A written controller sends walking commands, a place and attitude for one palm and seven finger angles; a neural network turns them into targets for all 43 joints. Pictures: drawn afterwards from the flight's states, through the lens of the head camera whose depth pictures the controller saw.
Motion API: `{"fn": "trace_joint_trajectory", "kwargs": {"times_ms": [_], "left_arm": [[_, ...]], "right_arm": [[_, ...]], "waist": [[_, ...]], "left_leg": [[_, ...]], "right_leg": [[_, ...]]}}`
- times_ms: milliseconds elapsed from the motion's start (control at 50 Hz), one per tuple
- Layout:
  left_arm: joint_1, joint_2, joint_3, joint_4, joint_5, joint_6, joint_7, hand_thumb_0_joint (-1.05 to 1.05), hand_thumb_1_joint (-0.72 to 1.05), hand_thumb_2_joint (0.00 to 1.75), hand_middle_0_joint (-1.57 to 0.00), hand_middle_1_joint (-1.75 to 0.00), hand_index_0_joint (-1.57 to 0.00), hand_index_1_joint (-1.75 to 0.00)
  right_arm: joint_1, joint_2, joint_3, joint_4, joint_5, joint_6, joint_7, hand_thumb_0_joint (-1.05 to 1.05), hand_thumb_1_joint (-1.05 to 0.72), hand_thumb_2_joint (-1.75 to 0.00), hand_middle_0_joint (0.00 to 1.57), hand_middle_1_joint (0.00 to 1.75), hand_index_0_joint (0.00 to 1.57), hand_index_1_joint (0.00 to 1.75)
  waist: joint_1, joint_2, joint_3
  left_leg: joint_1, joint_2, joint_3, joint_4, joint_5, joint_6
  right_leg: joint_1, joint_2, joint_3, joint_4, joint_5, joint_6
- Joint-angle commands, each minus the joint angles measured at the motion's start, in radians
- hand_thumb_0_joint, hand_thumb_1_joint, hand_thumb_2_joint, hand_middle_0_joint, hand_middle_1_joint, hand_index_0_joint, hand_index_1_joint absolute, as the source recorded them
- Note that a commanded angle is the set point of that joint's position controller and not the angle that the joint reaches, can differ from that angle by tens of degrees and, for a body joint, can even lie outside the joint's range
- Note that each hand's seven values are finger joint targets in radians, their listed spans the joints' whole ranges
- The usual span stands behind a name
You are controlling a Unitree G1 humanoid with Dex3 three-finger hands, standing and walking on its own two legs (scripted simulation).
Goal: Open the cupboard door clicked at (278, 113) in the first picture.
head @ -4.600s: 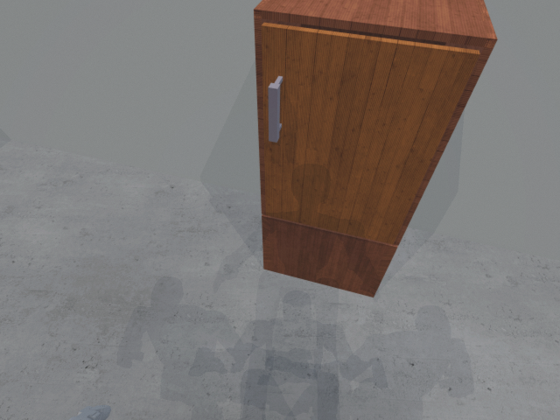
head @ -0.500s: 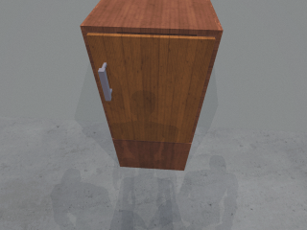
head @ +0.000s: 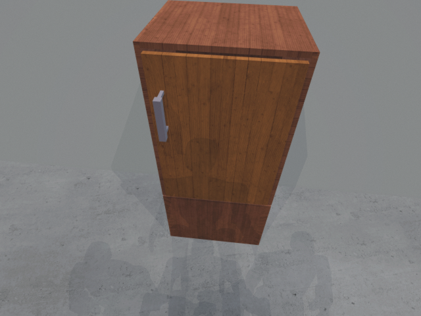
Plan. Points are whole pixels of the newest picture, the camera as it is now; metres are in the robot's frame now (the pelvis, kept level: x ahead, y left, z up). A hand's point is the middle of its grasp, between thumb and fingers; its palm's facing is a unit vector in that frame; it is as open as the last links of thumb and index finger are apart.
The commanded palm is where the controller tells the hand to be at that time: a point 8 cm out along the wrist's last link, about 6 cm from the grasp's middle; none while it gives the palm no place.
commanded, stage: look again from close up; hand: left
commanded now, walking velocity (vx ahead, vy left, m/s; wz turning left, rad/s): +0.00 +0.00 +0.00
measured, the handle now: (162, 116) +0.63 +0.18 +0.04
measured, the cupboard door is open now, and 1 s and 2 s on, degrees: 0 0 0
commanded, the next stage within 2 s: shuffle to correct the standing spot in 0.24 s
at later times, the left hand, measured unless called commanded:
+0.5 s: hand out of the picture -0.01 +0.23 -0.17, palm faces +0.00 -0.97 -0.24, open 7.4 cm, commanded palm none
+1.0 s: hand out of the picture +0.06 +0.19 -0.18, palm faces -0.04 -0.99 -0.13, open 7.4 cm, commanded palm none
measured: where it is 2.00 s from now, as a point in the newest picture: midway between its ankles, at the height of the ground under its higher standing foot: outside the picture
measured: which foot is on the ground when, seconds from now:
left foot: down 0.00-1.00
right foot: down 0.00-0.84, up 0.86-1.00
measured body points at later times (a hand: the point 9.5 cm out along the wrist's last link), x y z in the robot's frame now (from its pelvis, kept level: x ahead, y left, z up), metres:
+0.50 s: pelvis -0.02 +0.03 +0.01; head -0.04 +0.03 +0.46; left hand -0.01 +0.28 -0.15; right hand +0.00 -0.23 -0.14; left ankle +0.00 +0.12 -0.73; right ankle +0.00 -0.09 -0.73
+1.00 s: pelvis +0.07 +0.03 +0.00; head +0.08 +0.04 +0.45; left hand +0.06 +0.24 -0.17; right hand +0.00 -0.16 -0.16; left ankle +0.00 +0.12 -0.73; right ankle +0.08 -0.09 -0.69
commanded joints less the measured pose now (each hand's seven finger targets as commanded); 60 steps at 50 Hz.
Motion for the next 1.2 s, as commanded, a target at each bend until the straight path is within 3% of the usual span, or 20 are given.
{"fn": "trace_joint_trajectory", "kwargs": {"times_ms": [0, 320, 360, 420, 600, 720, 780, 800, 820, 840, 880, 960, 1000, 1040, 1060, 1080, 1100, 1120, 1140, 1180], "left_arm": [[-0.008, 0.148, 0.021, -0.067, 0.002, -0.011, 0.006, 0.00, 0.90, 0.90, -0.20, -0.30, -0.20, -0.30], [-0.048, 0.183, 0.008, -0.049, 0.004, -0.006, -0.003, 0.00, 0.90, 0.90, -0.20, -0.30, -0.20, -0.30], [0.007, 0.112, -0.007, -0.021, 0.006, 0.005, -0.001, 0.00, 0.90, 0.90, -0.20, -0.30, -0.20, -0.30], [0.051, 0.100, -0.002, -0.017, 0.013, 0.015, -0.004, 0.00, 0.90, 0.90, -0.20, -0.30, -0.20, -0.30], [0.161, 0.046, 0.010, 0.012, 0.011, -0.003, -0.010, 0.00, 0.90, 0.90, -0.20, -0.30, -0.20, -0.30], [0.262, 0.045, 0.031, 0.059, 0.003, -0.018, 0.004, 0.00, 0.90, 0.90, -0.20, -0.30, -0.20, -0.30], [0.234, 0.022, 0.035, 0.063, 0.005, -0.018, 0.005, 0.00, 0.90, 0.90, -0.20, -0.30, -0.20, -0.30], [0.207, -0.009, 0.029, 0.057, 0.006, -0.016, 0.002, 0.00, 0.90, 0.90, -0.20, -0.30, -0.20, -0.30], [0.171, -0.052, 0.017, 0.041, 0.007, -0.017, 0.000, 0.00, 0.90, 0.90, -0.20, -0.30, -0.20, -0.30], [0.084, -0.062, 0.005, 0.002, 0.010, -0.021, 0.002, 0.00, 0.90, 0.90, -0.20, -0.30, -0.20, -0.30], [0.004, -0.055, 0.014, -0.020, 0.014, -0.020, -0.007, 0.00, 0.90, 0.90, -0.20, -0.30, -0.20, -0.30], [0.001, -0.104, 0.015, -0.034, 0.004, 0.008, -0.020, 0.00, 0.90, 0.90, -0.20, -0.30, -0.20, -0.30], [0.047, -0.090, 0.022, -0.026, 0.001, 0.016, -0.014, 0.00, 0.90, 0.90, -0.20, -0.30, -0.20, -0.30], [0.133, -0.044, 0.033, 0.006, 0.001, 0.018, -0.007, 0.00, 0.90, 0.90, -0.20, -0.30, -0.20, -0.30], [0.169, 0.001, 0.043, 0.009, 0.004, 0.009, -0.003, 0.00, 0.90, 0.90, -0.20, -0.30, -0.20, -0.30], [0.184, 0.066, 0.055, 0.004, 0.008, -0.001, 0.006, 0.00, 0.90, 0.90, -0.20, -0.30, -0.20, -0.30], [0.181, 0.115, 0.062, -0.002, 0.002, -0.008, 0.010, 0.00, 0.90, 0.90, -0.20, -0.30, -0.20, -0.30], [0.158, 0.115, 0.066, -0.014, 0.001, -0.011, 0.016, 0.00, 0.90, 0.90, -0.20, -0.30, -0.20, -0.30], [0.101, 0.105, 0.061, -0.029, 0.004, -0.010, 0.022, 0.00, 0.90, 0.90, -0.20, -0.30, -0.20, -0.30], [-0.052, 0.087, 0.058, -0.080, 0.012, 0.011, 0.032, 0.00, 0.90, 0.90, -0.20, -0.30, -0.20, -0.30]], "right_arm": [[-0.010, -0.142, -0.018, -0.061, -0.004, -0.018, -0.004, 0.00, -0.90, -0.90, 0.20, 0.30, 0.20, 0.30], [-0.059, -0.187, -0.011, -0.035, -0.002, -0.016, 0.017, 0.00, -0.90, -0.90, 0.20, 0.30, 0.20, 0.30], [-0.015, -0.119, 0.005, -0.009, -0.007, -0.002, 0.019, 0.00, -0.90, -0.90, 0.20, 0.30, 0.20, 0.30], [0.017, -0.124, -0.002, 0.000, -0.009, 0.011, 0.019, 0.00, -0.90, -0.90, 0.20, 0.30, 0.20, 0.30], [0.095, -0.073, -0.009, 0.027, 0.003, -0.005, 0.011, 0.00, -0.90, -0.90, 0.20, 0.30, 0.20, 0.30], [0.126, 0.015, 0.001, 0.038, 0.007, -0.024, 0.010, 0.00, -0.90, -0.90, 0.20, 0.30, 0.20, 0.30], [0.183, 0.035, 0.001, 0.064, 0.009, -0.036, 0.008, 0.00, -0.90, -0.90, 0.20, 0.30, 0.20, 0.30], [0.240, 0.015, -0.004, 0.091, 0.010, -0.043, 0.002, 0.00, -0.90, -0.90, 0.20, 0.30, 0.20, 0.30], [0.350, -0.040, -0.020, 0.136, 0.004, -0.050, -0.010, 0.00, -0.90, -0.90, 0.20, 0.30, 0.20, 0.30], [0.436, -0.060, -0.023, 0.172, -0.004, -0.050, -0.025, 0.00, -0.90, -0.90, 0.20, 0.30, 0.20, 0.30], [0.417, -0.042, -0.011, 0.171, -0.008, -0.051, -0.032, 0.00, -0.90, -0.90, 0.20, 0.30, 0.20, 0.30], [0.252, -0.017, 0.000, 0.113, -0.007, -0.051, -0.040, 0.00, -0.90, -0.90, 0.20, 0.30, 0.20, 0.30], [0.199, -0.025, -0.007, 0.097, -0.002, -0.044, -0.044, 0.00, -0.90, -0.90, 0.20, 0.30, 0.20, 0.30], [0.182, -0.036, -0.019, 0.097, 0.006, -0.028, -0.042, 0.00, -0.90, -0.90, 0.20, 0.30, 0.20, 0.30], [0.187, -0.023, -0.023, 0.091, 0.009, -0.021, -0.037, 0.00, -0.90, -0.90, 0.20, 0.30, 0.20, 0.30], [0.225, 0.010, -0.026, 0.082, 0.014, -0.014, -0.029, 0.00, -0.90, -0.90, 0.20, 0.30, 0.20, 0.30], [0.272, 0.041, -0.034, 0.076, 0.022, -0.003, -0.024, 0.00, -0.90, -0.90, 0.20, 0.30, 0.20, 0.30], [0.228, 0.060, -0.037, 0.064, 0.025, 0.007, -0.026, 0.00, -0.90, -0.90, 0.20, 0.30, 0.20, 0.30], [0.180, 0.070, -0.035, 0.049, 0.023, 0.020, -0.023, 0.00, -0.90, -0.90, 0.20, 0.30, 0.20, 0.30], [0.176, 0.075, -0.037, 0.049, 0.017, 0.036, -0.012, 0.00, -0.90, -0.90, 0.20, 0.30, 0.20, 0.30]], "waist": [[0.006, 0.011, 0.049], [0.007, 0.006, 0.057], [0.005, -0.003, 0.054], [0.010, 0.013, 0.096], [0.013, 0.000, 0.170], [0.019, -0.130, 0.131], [-0.020, -0.034, 0.122], [-0.044, 0.067, 0.114], [-0.081, 0.229, 0.089], [-0.115, 0.279, 0.130], [-0.093, 0.075, 0.171], [-0.024, 0.125, 0.158], [0.006, 0.130, 0.120], [0.049, 0.116, 0.090], [0.063, 0.055, 0.060], [0.057, -0.076, -0.011], [0.034, -0.119, -0.070], [0.037, -0.148, -0.075], [0.035, -0.199, -0.055], [-0.010, -0.161, -0.003]], "left_leg": [[-0.042, 0.072, -0.088, -0.118, 0.225, 0.051], [-0.067, 0.072, -0.128, -0.251, -0.020, 0.041], [-0.075, 0.066, -0.117, -0.253, -0.149, 0.033], [-0.122, 0.072, -0.133, -0.267, -0.308, 0.048], [-0.159, 0.067, -0.122, -0.185, -0.289, 0.073], [-0.211, -0.016, 0.021, 0.070, -0.113, 0.050], [-0.071, -0.001, 0.017, -0.004, -0.019, 0.055], [0.048, 0.057, -0.060, -0.081, 0.107, 0.077], [0.222, 0.197, -0.238, -0.153, 0.346, 0.133], [0.355, 0.318, -0.362, -0.200, 0.666, 0.210], [0.324, 0.363, -0.317, -0.172, 0.805, 0.258], [0.083, 0.227, -0.087, -0.193, 0.815, 0.161], [0.041, 0.186, -0.052, -0.142, 0.843, 0.125], [0.013, 0.166, -0.035, -0.052, 0.733, 0.094], [-0.032, 0.128, -0.023, 0.029, 0.574, 0.062], [-0.131, 0.040, 0.008, 0.192, 0.266, 0.026], [-0.162, -0.046, 0.012, 0.342, -0.163, 0.003], [-0.151, -0.034, -0.025, 0.470, -0.336, 0.007], [-0.157, -0.013, -0.067, 0.528, -0.366, 0.009], [-0.126, 0.014, -0.077, 0.470, -0.325, 0.008]], "right_leg": [[-0.008, -0.103, 0.124, -0.104, 0.230, -0.017], [-0.009, -0.114, 0.137, -0.194, 0.046, 0.011], [-0.018, -0.106, 0.133, -0.197, -0.079, 0.020], [-0.062, -0.085, 0.120, -0.170, -0.216, 0.019], [-0.084, -0.087, 0.161, -0.132, -0.203, -0.025], [0.009, -0.190, 0.291, -0.189, -0.156, -0.097], [-0.067, -0.145, 0.201, -0.088, -0.017, -0.083], [-0.152, -0.082, 0.118, 0.038, 0.044, -0.045], [-0.312, -0.012, 0.007, 0.267, 0.038, 0.002], [-0.524, 0.001, 0.005, 0.434, -0.237, 0.020], [-0.576, -0.075, 0.061, 0.515, -0.244, 0.005], [-0.312, -0.078, 0.024, 0.278, -0.019, 0.026], [-0.152, -0.038, -0.007, 0.141, 0.097, 0.024], [-0.004, -0.029, -0.013, 0.029, 0.242, 0.019], [0.088, -0.062, 0.020, -0.016, 0.442, 0.011], [0.194, -0.197, 0.185, 0.010, 0.781, -0.055], [0.215, -0.353, 0.277, -0.027, 1.019, -0.160], [0.141, -0.410, 0.305, -0.073, 1.025, -0.221], [0.044, -0.413, 0.328, -0.114, 0.870, -0.240], [-0.101, -0.367, 0.270, -0.154, 0.538, -0.215]]}}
